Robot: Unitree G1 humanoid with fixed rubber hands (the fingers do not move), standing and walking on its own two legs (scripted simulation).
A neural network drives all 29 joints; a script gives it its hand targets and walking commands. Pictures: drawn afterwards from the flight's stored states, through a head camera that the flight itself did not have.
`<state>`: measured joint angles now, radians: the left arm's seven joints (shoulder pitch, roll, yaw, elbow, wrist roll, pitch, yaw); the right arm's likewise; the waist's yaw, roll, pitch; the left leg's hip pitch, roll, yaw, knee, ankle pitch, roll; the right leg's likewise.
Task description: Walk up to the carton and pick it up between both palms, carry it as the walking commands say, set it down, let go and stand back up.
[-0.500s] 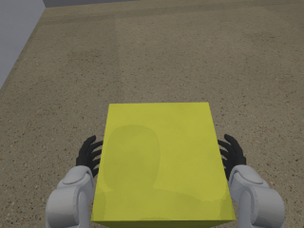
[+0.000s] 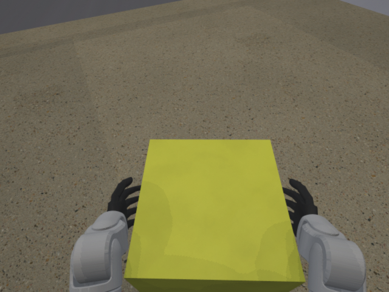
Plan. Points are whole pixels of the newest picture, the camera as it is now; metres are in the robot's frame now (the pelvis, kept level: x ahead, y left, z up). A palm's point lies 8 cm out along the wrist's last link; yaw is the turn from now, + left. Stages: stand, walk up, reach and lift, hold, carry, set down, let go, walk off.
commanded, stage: carry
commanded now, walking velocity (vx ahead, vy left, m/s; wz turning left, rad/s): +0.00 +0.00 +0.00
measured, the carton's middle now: (208, 224) +0.28 -0.02 +0.00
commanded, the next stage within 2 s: none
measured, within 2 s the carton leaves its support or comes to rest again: neither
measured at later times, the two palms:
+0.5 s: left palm (95, 242) +0.22 +0.18 +0.08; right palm (297, 233) +0.22 -0.16 +0.09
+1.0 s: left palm (93, 240) +0.23 +0.19 +0.06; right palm (284, 233) +0.23 -0.14 +0.07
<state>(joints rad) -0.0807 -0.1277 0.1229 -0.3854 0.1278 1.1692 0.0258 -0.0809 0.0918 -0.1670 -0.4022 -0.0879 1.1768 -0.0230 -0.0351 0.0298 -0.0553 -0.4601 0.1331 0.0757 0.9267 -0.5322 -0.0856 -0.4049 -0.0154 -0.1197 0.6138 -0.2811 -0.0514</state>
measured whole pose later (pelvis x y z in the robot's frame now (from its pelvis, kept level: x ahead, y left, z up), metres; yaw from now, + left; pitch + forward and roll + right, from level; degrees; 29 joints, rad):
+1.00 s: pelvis -0.03 +0.02 +0.01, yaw +0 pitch +3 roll +0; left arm -0.06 -0.11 0.15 -0.13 0.15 0.87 0.00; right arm -0.07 0.12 -0.16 -0.12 -0.15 0.86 0.00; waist 0.00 0.00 -0.12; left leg -0.34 0.02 0.08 0.53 -0.25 0.02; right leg -0.39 -0.03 -0.10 0.49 -0.16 -0.02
